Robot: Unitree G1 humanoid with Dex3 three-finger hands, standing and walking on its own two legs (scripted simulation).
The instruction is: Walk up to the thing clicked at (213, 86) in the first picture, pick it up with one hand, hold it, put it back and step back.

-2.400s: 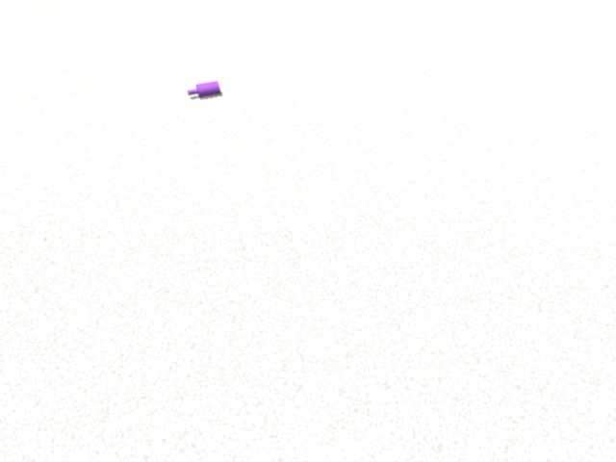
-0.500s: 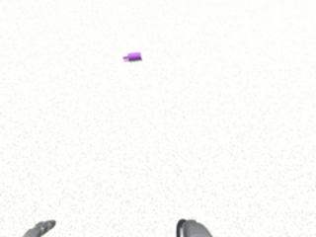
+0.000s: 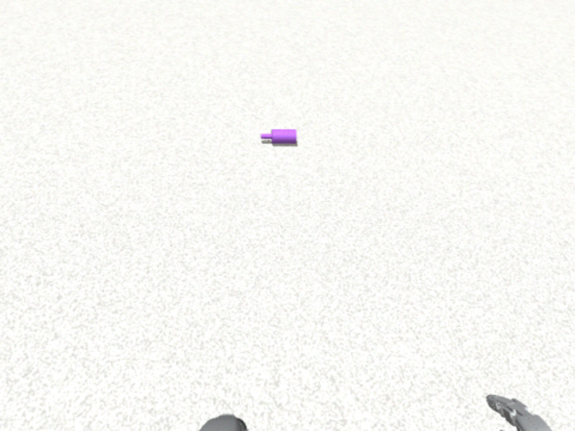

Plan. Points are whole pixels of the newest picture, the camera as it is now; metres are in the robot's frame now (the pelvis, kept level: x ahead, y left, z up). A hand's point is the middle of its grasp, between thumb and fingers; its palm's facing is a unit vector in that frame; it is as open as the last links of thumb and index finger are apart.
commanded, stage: walk up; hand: left
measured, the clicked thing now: (278, 136) +1.62 +0.11 -0.72
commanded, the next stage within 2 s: none
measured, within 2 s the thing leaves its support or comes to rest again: neither
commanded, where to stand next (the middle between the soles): +1.23 -0.15 m, yaw +2 degrees
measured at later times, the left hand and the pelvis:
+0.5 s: hand (195, 260) +0.42 +0.21 -0.11, palm faces -0.06 -0.92 -0.38, open 7.3 cm; pelvis +0.28 -0.06 +0.00, yaw -1 degrees
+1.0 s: hand (208, 224) +0.54 +0.21 -0.15, palm faces -0.03 -0.95 -0.32, open 7.4 cm; pelvis +0.53 -0.06 +0.00, yaw +0 degrees
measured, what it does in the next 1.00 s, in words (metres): walks ahead: right foot, then left foot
